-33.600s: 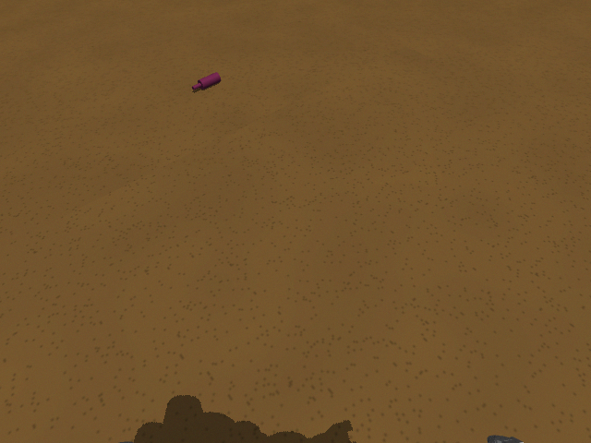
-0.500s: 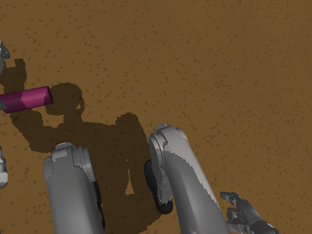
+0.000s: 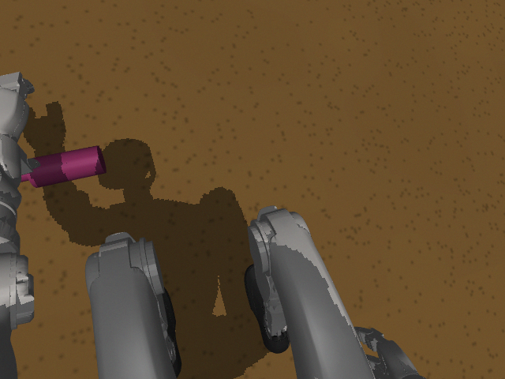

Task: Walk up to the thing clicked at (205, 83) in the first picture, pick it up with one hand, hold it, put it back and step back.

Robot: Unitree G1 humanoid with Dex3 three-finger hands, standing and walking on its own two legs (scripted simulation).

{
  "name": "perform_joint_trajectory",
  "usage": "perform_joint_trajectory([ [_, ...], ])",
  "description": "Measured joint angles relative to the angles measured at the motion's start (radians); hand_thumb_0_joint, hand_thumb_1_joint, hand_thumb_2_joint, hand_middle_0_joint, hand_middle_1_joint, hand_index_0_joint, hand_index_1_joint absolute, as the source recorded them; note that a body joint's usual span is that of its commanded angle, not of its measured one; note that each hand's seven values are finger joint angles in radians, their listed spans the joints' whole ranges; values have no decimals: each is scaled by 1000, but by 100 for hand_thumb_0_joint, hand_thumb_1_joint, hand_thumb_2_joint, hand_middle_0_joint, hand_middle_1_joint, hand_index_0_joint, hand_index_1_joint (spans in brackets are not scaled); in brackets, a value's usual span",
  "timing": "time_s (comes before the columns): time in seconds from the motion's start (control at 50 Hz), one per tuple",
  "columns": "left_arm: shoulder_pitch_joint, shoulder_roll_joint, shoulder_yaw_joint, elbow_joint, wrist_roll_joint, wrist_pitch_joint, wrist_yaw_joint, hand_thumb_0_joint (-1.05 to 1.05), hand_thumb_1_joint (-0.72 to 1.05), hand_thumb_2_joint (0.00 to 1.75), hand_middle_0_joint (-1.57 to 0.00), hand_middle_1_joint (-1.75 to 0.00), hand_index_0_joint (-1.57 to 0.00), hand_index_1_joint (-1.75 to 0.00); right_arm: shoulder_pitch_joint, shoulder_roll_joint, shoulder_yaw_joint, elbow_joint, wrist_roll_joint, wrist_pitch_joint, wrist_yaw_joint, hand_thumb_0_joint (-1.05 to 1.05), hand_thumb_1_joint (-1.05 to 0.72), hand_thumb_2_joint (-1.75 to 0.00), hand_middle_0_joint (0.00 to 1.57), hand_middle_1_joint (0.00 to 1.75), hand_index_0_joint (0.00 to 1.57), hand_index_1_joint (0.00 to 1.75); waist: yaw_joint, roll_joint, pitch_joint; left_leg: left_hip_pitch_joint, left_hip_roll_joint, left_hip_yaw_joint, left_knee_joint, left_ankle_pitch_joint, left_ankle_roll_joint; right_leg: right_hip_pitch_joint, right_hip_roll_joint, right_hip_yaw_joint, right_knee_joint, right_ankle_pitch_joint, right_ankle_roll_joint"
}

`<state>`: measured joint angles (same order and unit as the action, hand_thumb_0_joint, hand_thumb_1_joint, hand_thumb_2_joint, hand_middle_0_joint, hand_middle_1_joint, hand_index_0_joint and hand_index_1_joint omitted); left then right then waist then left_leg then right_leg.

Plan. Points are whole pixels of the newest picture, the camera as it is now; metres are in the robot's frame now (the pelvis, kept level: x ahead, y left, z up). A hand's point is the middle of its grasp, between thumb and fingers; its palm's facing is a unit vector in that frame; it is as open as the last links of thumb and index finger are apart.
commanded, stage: home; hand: left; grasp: from above
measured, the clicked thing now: (53, 169) +0.50 +0.33 -0.33
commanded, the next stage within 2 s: none
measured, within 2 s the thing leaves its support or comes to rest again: neither
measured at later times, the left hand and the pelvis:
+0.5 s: hand out of the picture +0.30 +0.26 +0.08, palm faces -0.10 -0.82 -0.56, open 7.5 cm; pelvis +0.02 +0.00 +0.18, yaw +6 degrees
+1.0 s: hand out of the picture +0.23 +0.22 +0.28, palm faces +0.22 -0.95 -0.21, open 7.4 cm; pelvis +0.08 +0.01 +0.34, yaw +10 degrees
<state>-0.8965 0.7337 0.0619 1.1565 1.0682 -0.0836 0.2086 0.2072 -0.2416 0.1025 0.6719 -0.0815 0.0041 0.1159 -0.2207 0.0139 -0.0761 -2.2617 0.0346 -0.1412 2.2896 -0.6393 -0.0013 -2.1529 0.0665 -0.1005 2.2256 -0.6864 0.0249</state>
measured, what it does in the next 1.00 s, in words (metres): rises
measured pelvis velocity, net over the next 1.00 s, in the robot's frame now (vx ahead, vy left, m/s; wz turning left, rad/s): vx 0.08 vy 0.01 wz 0.17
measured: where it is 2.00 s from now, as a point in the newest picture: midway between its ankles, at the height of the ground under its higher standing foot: (219, 336)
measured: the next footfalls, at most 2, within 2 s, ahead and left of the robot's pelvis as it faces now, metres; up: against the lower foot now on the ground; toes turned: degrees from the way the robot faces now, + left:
none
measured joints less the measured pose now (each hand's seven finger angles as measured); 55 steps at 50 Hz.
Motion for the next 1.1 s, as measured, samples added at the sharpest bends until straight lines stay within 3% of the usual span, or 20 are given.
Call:
perform_joint_trajectory([
  [0.16, 259, -133, -8, -312, -288, 98, -126, 0, 35, 88, -22, -48, -20, -49, -12, -14, -68, -26, 58, 28, -17, 0, -90, -90, 20, 30, 21, 30, 79, 26, -88, 168, 6, 31, -178, -2, 4, 155, -5, 25, -168, 2, -5],
  [0.26, 432, -197, -18, -491, -445, 149, -173, 0, 64, 89, -22, -38, -21, -38, -41, -24, -94, -53, 83, 27, -46, 0, -91, -90, 20, 30, 21, 30, 120, 23, -108, 302, 5, 45, -302, 10, 1, 283, -10, 36, -286, 15, -9],
  [0.42, 649, -292, -25, -683, -657, 225, -170, 1, 84, 90, -22, -32, -21, -31, -99, -22, -103, -80, 106, -25, -103, 0, -91, -90, 20, 30, 20, 30, 153, 13, -117, 526, -5, 57, -491, 35, -6, 503, -25, 43, -465, 35, -18],
  [0.64, 901, -400, -28, -875, -941, 357, -141, 1, 89, 90, -21, -30, -21, -30, -103, 19, -74, -99, 117, -96, -175, 1, -91, -90, 20, 30, 21, 30, 158, 14, -112, 873, -6, 65, -762, 73, -11, 847, -31, 49, -737, 77, -25],
  [0.76, 1032, -447, -16, -973, -1043, 426, -130, 1, 90, 90, -21, -30, -21, -30, -40, 33, -51, -112, 120, -122, -220, 1, -91, -90, 20, 30, 21, 30, 151, 18, -104, 1076, -8, 65, -929, 103, -12, 1054, -34, 47, -913, 112, -27],
  [0.88, 1172, -485, -7, -1083, -1111, 482, -129, 1, 90, 90, -21, -30, -20, -30, 40, 36, -38, -123, 118, -142, -265, 1, -90, -90, 20, 30, 21, 30, 146, 21, -97, 1271, -8, 68, -1092, 136, -10, 1252, -36, 49, -1085, 151, -27],
  [0.96, 1271, -501, -11, -1170, -1132, 507, -136, 1, 90, 90, -21, -30, -20, -30, 86, 34, -41, -138, 113, -157, -287, 1, -90, -90, 20, 30, 21, 30, 146, 26, -98, 1383, -8, 72, -1184, 155, -8, 1366, -37, 52, -1184, 175, -26],
  [1.1, 1399, -511, -26, -1285, -1135, 525, -156, 1, 91, 90, -21, -30, -20, -29, 113, 26, -54, -155, 105, -187, -306, 1, -90, -90, 20, 30, 21, 30, 157, 39, -108, 1506, -11, 79, -1274, 171, -4, 1489, -41, 59, -1279, 194, -22],
])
